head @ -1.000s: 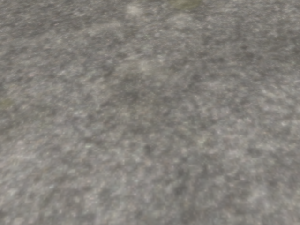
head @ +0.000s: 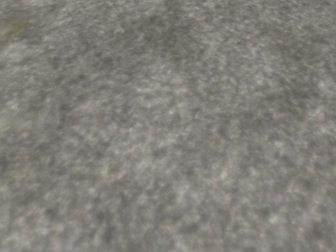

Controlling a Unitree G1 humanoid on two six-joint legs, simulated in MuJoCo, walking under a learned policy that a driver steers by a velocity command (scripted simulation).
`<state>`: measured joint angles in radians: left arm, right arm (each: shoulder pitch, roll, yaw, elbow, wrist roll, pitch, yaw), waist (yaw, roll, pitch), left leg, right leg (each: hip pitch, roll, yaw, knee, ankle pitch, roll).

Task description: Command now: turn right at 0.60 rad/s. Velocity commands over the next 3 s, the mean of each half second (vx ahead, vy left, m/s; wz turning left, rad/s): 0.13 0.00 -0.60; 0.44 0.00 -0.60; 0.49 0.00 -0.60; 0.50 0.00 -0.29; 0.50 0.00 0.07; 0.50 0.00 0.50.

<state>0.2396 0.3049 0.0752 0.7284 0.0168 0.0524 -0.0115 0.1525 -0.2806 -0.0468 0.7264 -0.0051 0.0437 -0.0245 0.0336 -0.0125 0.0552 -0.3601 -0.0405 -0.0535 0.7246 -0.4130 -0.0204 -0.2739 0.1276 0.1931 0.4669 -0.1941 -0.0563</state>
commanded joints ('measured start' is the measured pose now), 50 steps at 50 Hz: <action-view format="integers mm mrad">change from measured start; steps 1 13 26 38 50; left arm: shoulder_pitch -45 -47 -87 139 165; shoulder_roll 170 119 64 146 193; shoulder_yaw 47 33 -6 7 21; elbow -64 -51 -78 12 70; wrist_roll -5 7 15 -20 -5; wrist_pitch -7 18 -31 -105 -115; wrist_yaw -2 -45 -73 -3 22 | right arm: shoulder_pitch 68 79 112 32 27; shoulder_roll -85 -134 -204 -113 -150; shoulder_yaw -17 -25 -65 -23 -20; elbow -62 -78 -13 -57 -79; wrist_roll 7 -20 -15 -46 -18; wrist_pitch -25 -38 -72 -65 -90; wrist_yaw -13 -12 26 70 38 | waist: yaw -48 -72 -27 -25 -86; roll -115 173 128 -54 -62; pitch -109 -55 0 -14 -87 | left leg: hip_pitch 98 338 126 -359 145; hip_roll -27 276 327 115 -16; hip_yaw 1 -110 91 73 83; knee -188 -506 -467 271 -173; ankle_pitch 49 113 -33 209 265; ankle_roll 23 208 161 -20 65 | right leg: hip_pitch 79 -333 63 278 219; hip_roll -241 -75 -102 -259 -224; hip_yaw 326 -137 -300 107 140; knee -60 606 45 -266 22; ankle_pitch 335 -179 -135 294 783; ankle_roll -121 108 -17 -184 -80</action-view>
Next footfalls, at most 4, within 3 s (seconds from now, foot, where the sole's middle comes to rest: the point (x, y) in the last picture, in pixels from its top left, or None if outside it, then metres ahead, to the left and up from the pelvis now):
0.06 left None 0.05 0.11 -0.78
0.56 right None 0.05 -0.13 -0.78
1.02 left None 0.45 -0.16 -0.78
1.54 right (315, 248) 0.49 -0.52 -0.78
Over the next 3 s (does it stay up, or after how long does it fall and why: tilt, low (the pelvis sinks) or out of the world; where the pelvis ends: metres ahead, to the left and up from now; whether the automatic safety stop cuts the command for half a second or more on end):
stays up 0.87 -1.01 0.00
